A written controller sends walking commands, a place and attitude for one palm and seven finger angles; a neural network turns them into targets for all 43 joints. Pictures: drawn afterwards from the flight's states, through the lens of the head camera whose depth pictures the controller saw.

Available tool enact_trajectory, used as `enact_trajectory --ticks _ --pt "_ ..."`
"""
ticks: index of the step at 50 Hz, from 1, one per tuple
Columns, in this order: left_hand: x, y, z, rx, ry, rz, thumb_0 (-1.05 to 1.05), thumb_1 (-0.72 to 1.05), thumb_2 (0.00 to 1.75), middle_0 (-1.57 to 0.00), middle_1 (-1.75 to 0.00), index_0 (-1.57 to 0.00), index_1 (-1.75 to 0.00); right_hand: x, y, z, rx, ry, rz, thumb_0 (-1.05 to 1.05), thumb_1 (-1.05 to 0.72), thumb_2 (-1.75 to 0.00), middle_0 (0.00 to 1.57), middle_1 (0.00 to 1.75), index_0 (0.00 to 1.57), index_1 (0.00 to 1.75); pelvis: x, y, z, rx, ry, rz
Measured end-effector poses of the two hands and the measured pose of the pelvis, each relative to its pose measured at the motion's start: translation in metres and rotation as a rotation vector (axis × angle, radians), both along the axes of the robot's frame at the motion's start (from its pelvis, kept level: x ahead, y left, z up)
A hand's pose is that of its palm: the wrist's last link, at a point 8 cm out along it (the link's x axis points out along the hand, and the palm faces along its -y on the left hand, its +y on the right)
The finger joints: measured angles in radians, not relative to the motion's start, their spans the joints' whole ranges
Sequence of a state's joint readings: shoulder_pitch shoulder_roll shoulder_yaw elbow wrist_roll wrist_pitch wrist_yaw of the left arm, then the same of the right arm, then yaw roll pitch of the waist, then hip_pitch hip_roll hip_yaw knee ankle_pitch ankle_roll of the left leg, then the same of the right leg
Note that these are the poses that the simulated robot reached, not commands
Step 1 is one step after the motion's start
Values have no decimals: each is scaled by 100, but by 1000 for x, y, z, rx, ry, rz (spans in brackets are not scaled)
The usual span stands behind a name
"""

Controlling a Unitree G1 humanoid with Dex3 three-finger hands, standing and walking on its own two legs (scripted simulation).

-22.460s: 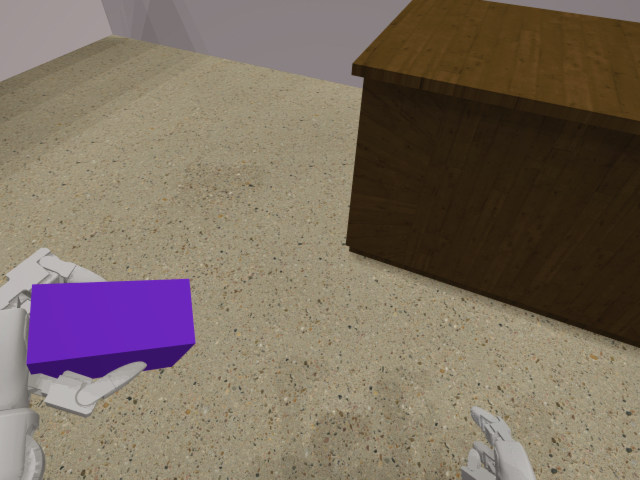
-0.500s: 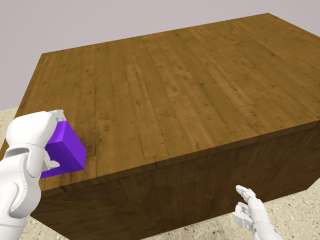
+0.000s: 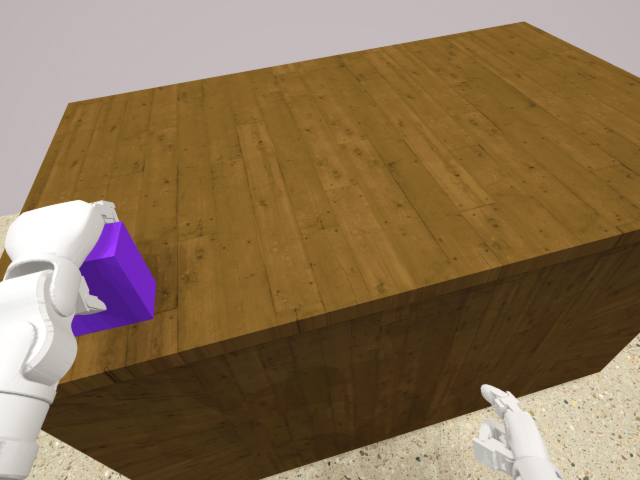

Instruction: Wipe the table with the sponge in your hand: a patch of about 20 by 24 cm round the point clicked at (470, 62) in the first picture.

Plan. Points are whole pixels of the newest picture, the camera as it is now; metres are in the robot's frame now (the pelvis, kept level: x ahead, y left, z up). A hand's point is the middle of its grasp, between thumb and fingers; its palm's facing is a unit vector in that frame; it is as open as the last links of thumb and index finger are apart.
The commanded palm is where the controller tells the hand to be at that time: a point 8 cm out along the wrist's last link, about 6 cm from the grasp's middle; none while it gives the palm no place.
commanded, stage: wipe forward along the first lane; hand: left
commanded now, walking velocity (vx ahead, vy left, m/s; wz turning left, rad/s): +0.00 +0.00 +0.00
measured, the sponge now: (100, 291) +0.28 +0.34 +0.09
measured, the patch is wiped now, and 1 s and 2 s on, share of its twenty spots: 0.05 0.10 0.20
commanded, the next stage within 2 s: slide across to the middle lane in 1.32 s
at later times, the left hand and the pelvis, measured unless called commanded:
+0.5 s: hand (87, 242) +0.32 +0.36 +0.14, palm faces -0.10 +0.02 -1.00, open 10.1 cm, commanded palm +0.31 +0.36 +0.17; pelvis -0.01 -0.01 -0.01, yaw +0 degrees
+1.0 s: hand (88, 216) +0.37 +0.38 +0.14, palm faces -0.14 +0.03 -0.99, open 10.1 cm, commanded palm +0.36 +0.38 +0.18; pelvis -0.02 +0.00 -0.01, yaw -1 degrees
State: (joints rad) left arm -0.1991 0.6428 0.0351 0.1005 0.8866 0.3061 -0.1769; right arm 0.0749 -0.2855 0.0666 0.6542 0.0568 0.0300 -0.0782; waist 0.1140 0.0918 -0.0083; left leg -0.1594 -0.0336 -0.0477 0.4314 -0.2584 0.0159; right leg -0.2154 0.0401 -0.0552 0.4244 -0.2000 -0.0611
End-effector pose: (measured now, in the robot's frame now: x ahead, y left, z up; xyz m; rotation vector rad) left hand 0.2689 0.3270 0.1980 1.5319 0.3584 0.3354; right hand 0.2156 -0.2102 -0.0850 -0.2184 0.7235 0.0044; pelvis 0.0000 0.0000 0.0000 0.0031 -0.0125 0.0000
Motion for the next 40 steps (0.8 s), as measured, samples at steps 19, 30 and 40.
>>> enact_trajectory --ticks 19,30,40 --pt "34 16 0 25 73 3 0 -52 104 -72 -132 -76 -133 -65 -52 -26 -62 150 -144 2 -90 -90 20 30 20 30 -10 -11 -5 2 44 -5" --pt "45 25 0 29 74 -13 0 -52 104 -73 -132 -77 -132 -100 -61 -39 -71 238 -193 2 -90 -90 20 30 20 30 -16 -11 -8 3 72 -7" --pt "66 34 0 40 116 4 0 -53 105 -73 -132 -77 -132 -121 -62 -42 -78 288 -226 1 -90 -90 20 30 20 30 -19 -8 -9 1 101 -7"
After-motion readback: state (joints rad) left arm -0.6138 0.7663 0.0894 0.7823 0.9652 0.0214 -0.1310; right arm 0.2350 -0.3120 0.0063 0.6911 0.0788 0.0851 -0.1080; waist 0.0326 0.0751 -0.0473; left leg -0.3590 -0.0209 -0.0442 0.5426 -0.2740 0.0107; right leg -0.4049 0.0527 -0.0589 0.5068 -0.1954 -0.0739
